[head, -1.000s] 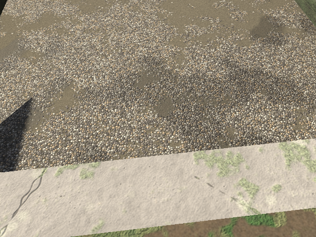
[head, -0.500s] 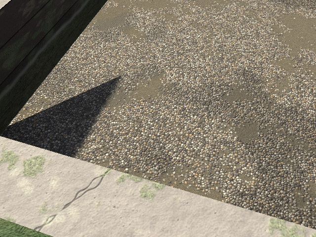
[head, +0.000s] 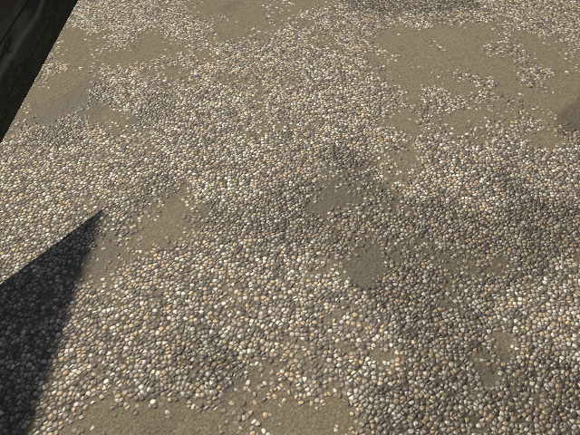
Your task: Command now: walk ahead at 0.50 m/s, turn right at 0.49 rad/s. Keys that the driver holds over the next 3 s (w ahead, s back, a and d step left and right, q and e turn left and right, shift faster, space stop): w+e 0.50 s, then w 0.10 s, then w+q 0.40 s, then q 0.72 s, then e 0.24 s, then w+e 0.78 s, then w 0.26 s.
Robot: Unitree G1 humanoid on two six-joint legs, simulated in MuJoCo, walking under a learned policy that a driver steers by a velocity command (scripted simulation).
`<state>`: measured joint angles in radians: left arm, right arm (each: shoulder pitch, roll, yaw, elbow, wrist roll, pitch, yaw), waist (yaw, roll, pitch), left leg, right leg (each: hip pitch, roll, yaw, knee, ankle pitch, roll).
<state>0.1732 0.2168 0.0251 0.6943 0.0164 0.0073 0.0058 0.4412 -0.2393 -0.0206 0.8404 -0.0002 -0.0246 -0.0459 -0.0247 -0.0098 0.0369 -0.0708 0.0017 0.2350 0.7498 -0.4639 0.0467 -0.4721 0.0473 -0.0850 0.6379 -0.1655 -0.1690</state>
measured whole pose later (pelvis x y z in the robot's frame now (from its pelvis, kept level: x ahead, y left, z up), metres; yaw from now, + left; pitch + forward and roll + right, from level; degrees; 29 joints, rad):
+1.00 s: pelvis +0.16 -0.04 +0.01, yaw -15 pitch -2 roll +0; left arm 0.09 0.18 -0.05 0.61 0.02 0.05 0.01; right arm 0.21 -0.22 0.02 0.62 -0.01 0.07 0.02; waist -0.02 -0.01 0.00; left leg -0.32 -0.04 -0.09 0.64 -0.29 0.01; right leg -0.32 0.01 0.00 0.64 -0.30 -0.02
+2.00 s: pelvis +0.14 -0.08 +0.03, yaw +9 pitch +0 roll +1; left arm 0.25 0.19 -0.03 0.66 0.00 0.07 -0.01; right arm 0.08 -0.27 -0.03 0.68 0.01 0.09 0.00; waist 0.05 0.03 -0.01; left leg -0.35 -0.07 -0.15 0.51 -0.28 -0.04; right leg -0.24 0.08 0.09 0.41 -0.17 -0.06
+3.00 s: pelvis +0.16 -0.05 +0.01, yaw -15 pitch -1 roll +1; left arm 0.12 0.19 -0.03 0.61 -0.01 0.06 -0.01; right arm 0.12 -0.17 0.01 0.55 -0.03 0.05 -0.02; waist 0.00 0.00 0.01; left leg -0.22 0.01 0.13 0.63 -0.39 0.03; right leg -0.36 0.16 0.25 0.67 -0.27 -0.03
